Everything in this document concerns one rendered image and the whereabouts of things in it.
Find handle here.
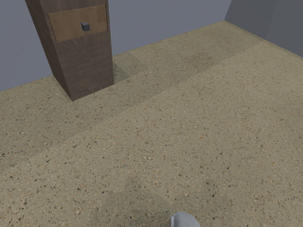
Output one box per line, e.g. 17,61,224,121
80,22,90,31

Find cabinet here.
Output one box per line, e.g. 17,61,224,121
25,0,115,101

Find drawer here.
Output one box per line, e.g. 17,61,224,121
47,5,108,42

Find right robot thigh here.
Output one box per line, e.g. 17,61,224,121
169,212,201,227

